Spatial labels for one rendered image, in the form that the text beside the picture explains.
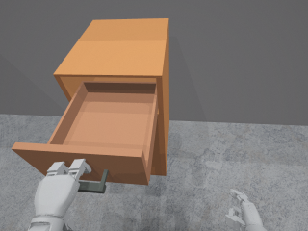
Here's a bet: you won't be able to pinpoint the cabinet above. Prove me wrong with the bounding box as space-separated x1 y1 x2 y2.
53 18 169 176

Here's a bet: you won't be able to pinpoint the drawer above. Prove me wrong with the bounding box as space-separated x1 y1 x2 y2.
12 81 159 186

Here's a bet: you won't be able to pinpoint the left robot hand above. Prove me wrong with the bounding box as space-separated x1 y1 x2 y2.
34 159 91 231

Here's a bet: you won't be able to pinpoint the right robot hand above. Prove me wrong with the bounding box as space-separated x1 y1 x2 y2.
225 189 264 231

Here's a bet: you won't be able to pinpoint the left robot forearm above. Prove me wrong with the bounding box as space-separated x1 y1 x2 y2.
28 216 64 231

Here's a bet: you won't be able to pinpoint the handle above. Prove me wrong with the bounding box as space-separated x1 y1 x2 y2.
78 169 109 194

